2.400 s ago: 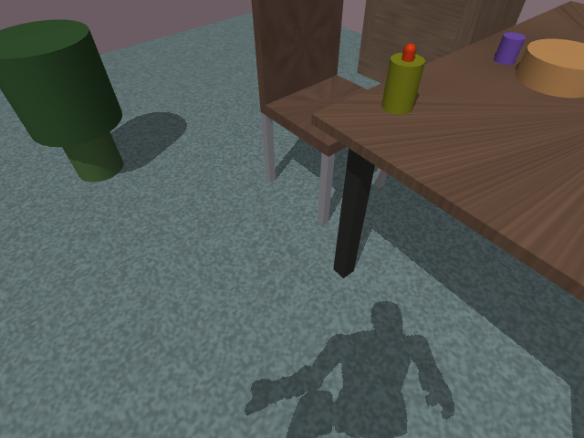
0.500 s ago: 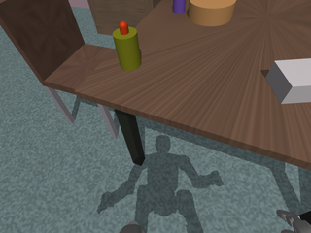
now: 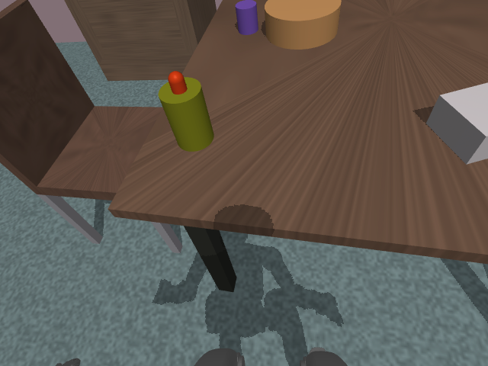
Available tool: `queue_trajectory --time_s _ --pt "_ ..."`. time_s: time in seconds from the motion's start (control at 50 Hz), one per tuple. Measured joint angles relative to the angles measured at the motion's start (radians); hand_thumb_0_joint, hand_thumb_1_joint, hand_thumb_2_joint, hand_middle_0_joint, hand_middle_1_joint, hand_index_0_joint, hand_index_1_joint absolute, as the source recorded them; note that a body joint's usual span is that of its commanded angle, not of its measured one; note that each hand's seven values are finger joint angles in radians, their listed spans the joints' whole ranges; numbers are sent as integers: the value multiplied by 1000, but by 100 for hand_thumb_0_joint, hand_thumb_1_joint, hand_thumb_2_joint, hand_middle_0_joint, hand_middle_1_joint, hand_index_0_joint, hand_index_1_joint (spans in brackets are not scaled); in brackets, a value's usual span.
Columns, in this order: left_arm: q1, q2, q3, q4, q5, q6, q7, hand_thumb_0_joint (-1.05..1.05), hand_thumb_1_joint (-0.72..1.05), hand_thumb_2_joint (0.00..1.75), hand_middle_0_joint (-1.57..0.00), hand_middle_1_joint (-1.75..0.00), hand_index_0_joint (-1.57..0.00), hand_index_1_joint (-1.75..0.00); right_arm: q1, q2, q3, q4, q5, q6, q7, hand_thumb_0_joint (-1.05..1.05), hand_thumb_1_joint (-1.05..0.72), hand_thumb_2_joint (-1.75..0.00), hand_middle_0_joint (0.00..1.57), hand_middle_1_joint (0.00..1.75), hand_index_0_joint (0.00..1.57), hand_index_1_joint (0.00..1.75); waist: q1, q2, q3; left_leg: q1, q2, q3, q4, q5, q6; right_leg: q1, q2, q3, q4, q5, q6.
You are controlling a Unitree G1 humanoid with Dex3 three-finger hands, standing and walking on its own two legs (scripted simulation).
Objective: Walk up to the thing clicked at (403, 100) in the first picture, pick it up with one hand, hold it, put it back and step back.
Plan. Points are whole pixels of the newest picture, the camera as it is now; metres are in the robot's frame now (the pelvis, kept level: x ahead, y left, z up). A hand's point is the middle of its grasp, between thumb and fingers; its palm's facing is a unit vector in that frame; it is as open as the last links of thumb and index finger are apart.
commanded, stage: walk up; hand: left
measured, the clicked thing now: (185, 108) +0.60 +0.13 +0.08
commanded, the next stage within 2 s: none
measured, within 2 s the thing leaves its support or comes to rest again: neither
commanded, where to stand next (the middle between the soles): +0.05 +0.04 m, yaw -12 degrees
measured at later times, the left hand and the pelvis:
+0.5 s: hand out of the picture +0.13 +0.36 -0.16, palm faces -0.21 -0.92 -0.34, open 7.4 cm; pelvis +0.00 +0.09 +0.01, yaw -11 degrees
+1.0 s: hand out of the picture +0.17 +0.28 -0.13, palm faces -0.23 -0.90 -0.36, open 7.4 cm; pelvis -0.01 +0.05 +0.01, yaw -15 degrees
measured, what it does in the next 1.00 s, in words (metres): steps on the spot: left foot, then right foot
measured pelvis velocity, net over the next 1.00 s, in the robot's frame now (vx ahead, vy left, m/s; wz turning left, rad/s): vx -0.01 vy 0.05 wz -0.25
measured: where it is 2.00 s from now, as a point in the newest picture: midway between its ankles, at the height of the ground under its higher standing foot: outside the picture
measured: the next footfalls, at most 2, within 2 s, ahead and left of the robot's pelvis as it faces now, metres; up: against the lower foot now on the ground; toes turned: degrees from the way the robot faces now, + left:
left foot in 0.20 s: +0.05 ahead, +0.24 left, +0.00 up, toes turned -4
right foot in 0.62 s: +0.02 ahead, -0.07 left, +0.00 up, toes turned -14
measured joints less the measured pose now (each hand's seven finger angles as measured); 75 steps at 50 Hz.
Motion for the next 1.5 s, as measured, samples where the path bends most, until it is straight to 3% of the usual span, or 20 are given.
queue_trajectory --time_s 0.06,0.14,0.18,0.22,0.26,0.32,0.38,0.56,0.62,0.64,0.68,0.74,0.8,0.9,0.92,0.96,1.02,1.08,1.28,1.5 --pt "6 -11 -4 6 11 6 -11 0 90 90 -20 -30 -21 -30 -21 -6 5 14 12 -10 -2 1 -90 -90 20 30 20 30 17 -6 -17 -27 37 -59 -1 62 0 -5 -19 42 -9 8 23" --pt "4 -6 -1 12 32 25 -46 0 90 90 -21 -30 -21 -30 -37 -18 10 42 29 -48 -10 0 -90 -90 21 30 20 30 37 -36 -43 42 79 -77 -244 71 2 -44 -41 102 26 -4 43" --pt "-7 4 3 7 37 44 -65 0 90 90 -21 -30 -21 -30 -36 -24 10 59 33 -72 -19 0 -90 -90 21 30 20 30 47 -59 -52 101 74 -61 -391 98 -2 -74 -50 130 69 -22 51" --pt "-28 25 19 13 32 70 -76 0 90 90 -21 -30 -21 -30 -41 -6 11 88 29 -100 -37 0 -90 -90 21 30 20 30 60 -134 -38 139 35 -11 -430 92 -39 -104 -73 196 139 -55 28" --pt "-38 30 33 35 30 100 -75 0 90 90 -20 -30 -21 -30 -23 5 24 101 20 -120 -46 0 -90 -90 21 30 20 30 57 -156 -48 134 45 4 -396 72 -44 -126 -5 254 242 -167 16" --pt "-55 49 42 70 27 113 -87 0 90 90 -20 -30 -21 -30 4 24 36 127 13 -130 -58 0 -90 -90 21 30 20 30 27 -158 -62 135 85 -27 -415 82 -32 -147 74 226 425 -206 28" --pt "-58 77 66 77 13 112 -104 0 90 90 -20 -30 -21 -30 15 36 41 134 10 -149 -71 0 -90 -90 21 30 21 30 31 -205 -54 157 103 -3 -482 119 -39 -154 81 222 491 -146 34" --pt "-85 48 58 110 19 121 -147 0 90 90 -20 -30 -20 -30 37 -59 12 91 7 -182 -90 0 -90 -90 21 30 21 30 20 -189 -2 169 145 64 -505 127 -42 -26 -3 124 191 -213 41" --pt "-101 35 57 116 22 106 -151 0 90 90 -20 -30 -20 -30 34 -83 11 84 12 -169 -89 0 -90 -90 21 30 20 30 9 -153 0 146 174 67 -445 97 -45 40 -2 68 35 -118 31" --pt "-113 21 57 120 24 99 -150 0 90 90 -20 -30 -20 -30 27 -91 10 91 17 -162 -90 0 -90 -90 21 30 20 30 -1 -117 13 132 195 41 -402 94 -27 54 18 47 30 -99 35" --pt "-113 10 54 108 28 83 -149 0 90 90 -20 -30 -20 -30 15 -77 18 109 29 -142 -98 0 -90 -90 21 30 20 30 0 -103 12 90 160 -13 -281 48 11 57 24 45 52 -114 30" --pt "-98 -3 42 95 24 81 -145 0 90 90 -20 -30 -21 -30 -7 -40 37 135 37 -132 -103 0 -90 -90 21 30 20 30 22 -116 -18 43 77 -25 -158 -61 33 65 14 80 35 -108 13" --pt "-93 -16 31 92 22 78 -133 0 90 90 -20 -30 -21 -30 -17 -18 54 139 41 -149 -94 1 -90 -90 21 30 20 30 28 -96 -40 22 58 -15 -200 4 37 78 24 82 -4 -86 11" --pt "-108 -15 19 99 12 68 -123 0 90 90 -20 -30 -21 -30 -27 13 71 166 35 -167 -75 0 -90 -90 21 30 20 30 30 -87 -59 91 38 12 -472 127 37 68 34 72 19 -96 15" --pt "-116 -10 18 106 6 70 -121 0 90 90 -20 -30 -21 -30 -34 26 70 179 32 -169 -74 0 -90 -90 21 30 20 30 29 -105 -55 109 24 18 -510 202 29 65 23 77 41 -108 19" --pt "-133 -9 20 132 -6 80 -115 0 90 90 -20 -30 -21 -30 -41 53 74 198 20 -172 -71 0 -90 -90 21 30 20 30 31 -151 -54 134 -3 40 -539 229 14 67 -4 100 58 -115 27" --pt "-138 -29 10 167 -9 82 -114 0 90 90 -20 -30 -21 -30 -42 52 86 215 14 -169 -56 0 -90 -90 21 30 20 30 23 -130 -78 131 19 22 -549 229 18 90 13 86 34 -195 16" --pt "-135 -34 8 200 -2 65 -120 0 90 90 -20 -30 -21 -30 -68 54 90 237 18 -159 -52 0 -90 -90 21 30 20 30 31 -127 -80 144 40 19 -573 245 -4 122 15 69 -51 -49 23" --pt "-150 -69 -16 313 7 57 -126 0 90 90 -20 -30 -21 -30 -133 19 74 303 27 -144 -38 0 -90 -90 21 30 20 30 26 -100 -98 198 34 1 -724 329 -4 181 12 50 -194 7 26" --pt "-212 -62 -11 370 -5 54 -122 0 90 90 -20 -30 -21 -30 -167 42 89 378 29 -149 -38 0 -90 -90 20 30 20 30 27 -104 -103 256 31 -1 -836 377 -7 256 10 46 -338 70 38"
